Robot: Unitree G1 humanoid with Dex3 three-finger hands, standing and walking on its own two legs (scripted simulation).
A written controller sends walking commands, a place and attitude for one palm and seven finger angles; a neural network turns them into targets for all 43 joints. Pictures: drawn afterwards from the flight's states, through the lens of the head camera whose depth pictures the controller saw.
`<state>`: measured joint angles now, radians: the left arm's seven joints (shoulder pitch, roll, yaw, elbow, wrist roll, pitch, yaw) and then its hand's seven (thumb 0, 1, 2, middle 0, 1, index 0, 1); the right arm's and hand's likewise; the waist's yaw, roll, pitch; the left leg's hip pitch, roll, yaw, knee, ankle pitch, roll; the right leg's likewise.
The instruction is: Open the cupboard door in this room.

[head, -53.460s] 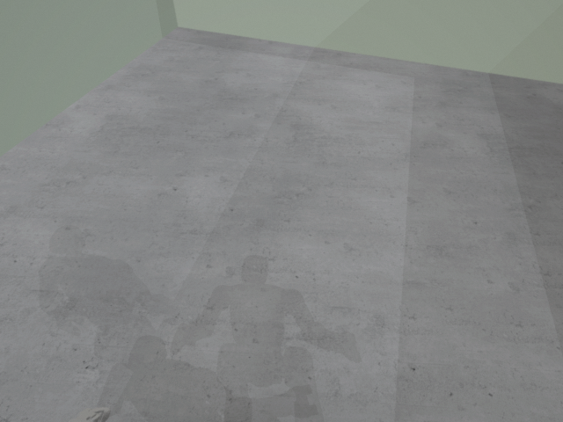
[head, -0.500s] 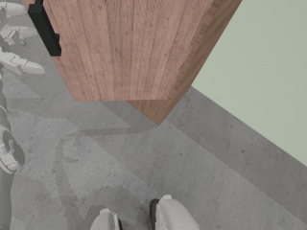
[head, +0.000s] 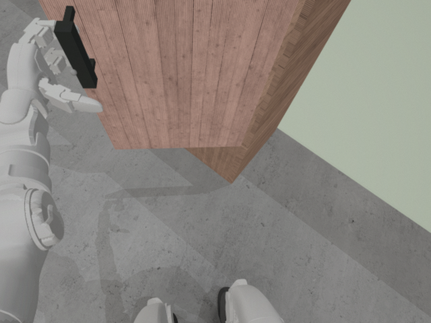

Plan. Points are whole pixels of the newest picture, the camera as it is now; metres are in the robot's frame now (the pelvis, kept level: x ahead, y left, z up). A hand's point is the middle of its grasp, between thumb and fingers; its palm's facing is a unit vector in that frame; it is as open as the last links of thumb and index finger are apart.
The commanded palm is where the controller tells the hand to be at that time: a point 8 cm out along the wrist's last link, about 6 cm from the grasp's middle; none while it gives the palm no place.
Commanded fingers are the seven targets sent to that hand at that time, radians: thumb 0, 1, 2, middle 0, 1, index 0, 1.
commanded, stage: slide the fingers in behind the handle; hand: left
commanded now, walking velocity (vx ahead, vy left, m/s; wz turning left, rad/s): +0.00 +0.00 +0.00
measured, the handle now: (80, 49) +0.59 +0.18 +0.09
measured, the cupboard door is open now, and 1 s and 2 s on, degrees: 43 44 48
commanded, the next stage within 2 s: close the thumb around the handle in 0.78 s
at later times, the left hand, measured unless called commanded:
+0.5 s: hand (89, 72) +0.53 +0.16 +0.10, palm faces -0.02 -1.00 -0.04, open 14.1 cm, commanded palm +0.51 +0.20 +0.09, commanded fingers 0.00 -0.50 0.30 -0.30 -1.20 -0.30 -1.20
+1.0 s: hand (89, 72) +0.53 +0.16 +0.09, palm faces -0.04 -1.00 -0.02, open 13.7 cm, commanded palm +0.51 +0.21 +0.09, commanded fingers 0.00 -0.11 0.47 -0.33 -1.24 -0.33 -1.24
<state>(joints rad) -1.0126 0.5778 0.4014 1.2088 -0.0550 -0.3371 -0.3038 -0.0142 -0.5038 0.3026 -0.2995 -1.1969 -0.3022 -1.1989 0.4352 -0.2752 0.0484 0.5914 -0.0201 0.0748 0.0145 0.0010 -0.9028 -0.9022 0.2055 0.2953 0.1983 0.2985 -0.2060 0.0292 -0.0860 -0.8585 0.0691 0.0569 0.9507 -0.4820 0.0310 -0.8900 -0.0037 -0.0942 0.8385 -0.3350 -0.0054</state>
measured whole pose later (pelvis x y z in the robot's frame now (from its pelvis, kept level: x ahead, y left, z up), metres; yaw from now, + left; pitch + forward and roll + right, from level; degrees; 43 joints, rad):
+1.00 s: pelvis -0.01 -0.01 +0.00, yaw +0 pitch +22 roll -3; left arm -1.04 0.55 0.39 1.24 -0.05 -0.36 -0.25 -0.01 -0.45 0.32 -0.30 -1.20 -0.30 -1.20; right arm 0.43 -0.28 0.05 0.61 -0.02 0.04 0.01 0.00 -0.90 -0.90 0.20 0.30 0.20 0.30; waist -0.21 0.03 -0.08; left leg -0.86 0.07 0.06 0.95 -0.47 0.02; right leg -0.90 0.00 -0.09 0.85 -0.33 -0.01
